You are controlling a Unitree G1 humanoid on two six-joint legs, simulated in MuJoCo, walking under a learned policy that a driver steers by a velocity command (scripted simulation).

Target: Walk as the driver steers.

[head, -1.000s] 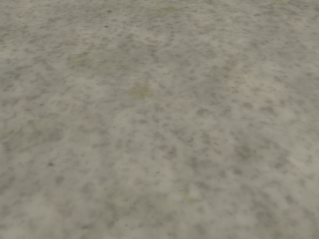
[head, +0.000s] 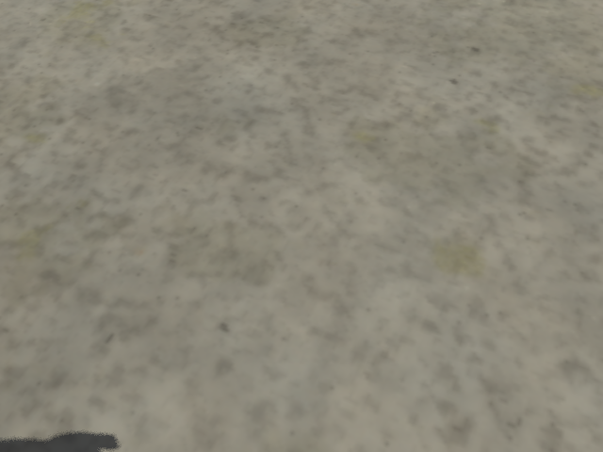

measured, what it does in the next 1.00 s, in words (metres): steps on the spot, turning right: left foot, then right foot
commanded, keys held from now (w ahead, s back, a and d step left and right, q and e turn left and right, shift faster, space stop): no key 0.16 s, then e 0.32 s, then w+e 0.48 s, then w+q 0.04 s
